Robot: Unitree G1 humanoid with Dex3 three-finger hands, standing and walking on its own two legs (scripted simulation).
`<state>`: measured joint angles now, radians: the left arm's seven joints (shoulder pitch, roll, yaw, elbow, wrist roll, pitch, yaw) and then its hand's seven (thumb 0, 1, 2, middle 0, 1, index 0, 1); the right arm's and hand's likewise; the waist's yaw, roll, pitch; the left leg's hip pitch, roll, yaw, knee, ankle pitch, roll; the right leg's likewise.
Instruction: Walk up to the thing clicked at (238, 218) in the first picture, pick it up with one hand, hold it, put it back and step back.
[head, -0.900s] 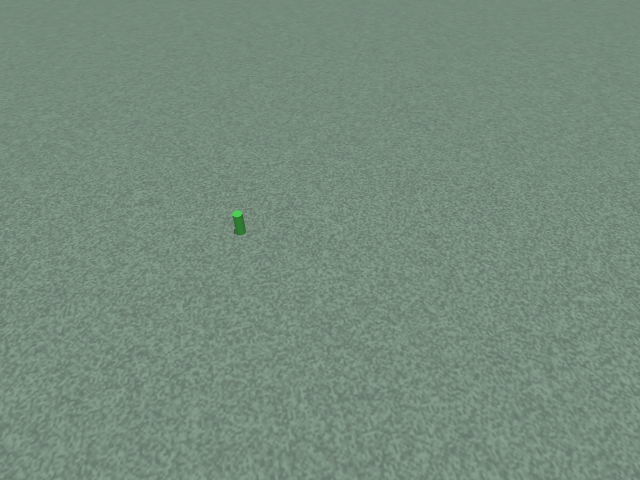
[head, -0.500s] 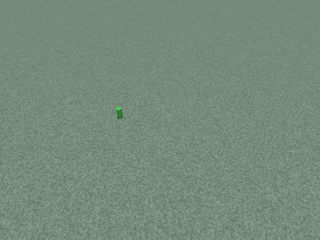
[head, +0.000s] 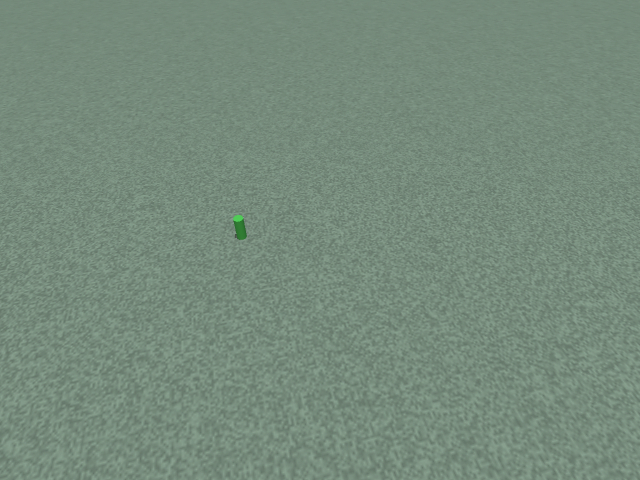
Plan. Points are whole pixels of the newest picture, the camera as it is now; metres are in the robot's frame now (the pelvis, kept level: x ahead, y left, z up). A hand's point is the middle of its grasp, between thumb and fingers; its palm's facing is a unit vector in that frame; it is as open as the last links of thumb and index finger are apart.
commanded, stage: stand
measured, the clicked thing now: (240, 227) +1.28 +0.37 -0.73
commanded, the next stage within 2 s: walk up in 0.22 s
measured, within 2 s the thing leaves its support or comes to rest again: neither
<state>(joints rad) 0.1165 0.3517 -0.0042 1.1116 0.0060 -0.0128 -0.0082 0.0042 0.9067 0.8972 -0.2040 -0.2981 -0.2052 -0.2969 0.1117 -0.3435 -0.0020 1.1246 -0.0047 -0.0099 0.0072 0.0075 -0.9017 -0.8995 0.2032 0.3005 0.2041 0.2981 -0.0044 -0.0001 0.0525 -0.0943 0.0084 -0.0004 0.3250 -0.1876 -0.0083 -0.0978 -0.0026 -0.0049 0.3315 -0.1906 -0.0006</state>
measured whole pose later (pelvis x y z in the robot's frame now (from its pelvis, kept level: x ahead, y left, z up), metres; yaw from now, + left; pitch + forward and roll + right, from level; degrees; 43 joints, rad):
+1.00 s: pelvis -0.01 -0.05 -0.04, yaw +34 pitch -2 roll +0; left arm 0.25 0.43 0.08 0.78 0.01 0.04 -0.04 0.01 0.91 0.90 -0.20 -0.30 -0.20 -0.30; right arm 0.27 -0.41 -0.06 0.70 -0.03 0.00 0.00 0.01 -0.90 -0.90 0.21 0.30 0.21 0.30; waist 0.01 -0.02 0.11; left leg -0.38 -0.02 -0.12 0.73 -0.31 -0.02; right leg -0.40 -0.05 -0.01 0.90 -0.53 -0.01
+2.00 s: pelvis -0.01 -0.03 -0.03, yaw +58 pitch -2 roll -1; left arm 0.19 0.39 0.02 0.95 0.00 -0.03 -0.01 0.01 0.91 0.90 -0.21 -0.30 -0.21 -0.30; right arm 0.17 -0.36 -0.02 0.95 0.00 -0.01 0.01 0.01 -0.90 -0.90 0.20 0.30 0.21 0.30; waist 0.01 0.00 0.08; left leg -0.31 -0.04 -0.08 0.68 -0.33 0.01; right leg -0.26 -0.05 -0.05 0.64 -0.34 0.03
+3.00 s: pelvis +0.01 -0.05 +0.00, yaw +57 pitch -3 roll +0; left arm 0.10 0.36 0.00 1.15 0.00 -0.01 -0.02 0.00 0.91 0.90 -0.20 -0.30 -0.21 -0.30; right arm 0.10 -0.35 -0.01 1.16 0.00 -0.01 0.01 0.01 -0.90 -0.90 0.20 0.30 0.20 0.30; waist 0.00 0.00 0.06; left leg -0.13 0.00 -0.08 0.33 -0.15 -0.03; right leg -0.11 -0.02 -0.05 0.34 -0.18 0.00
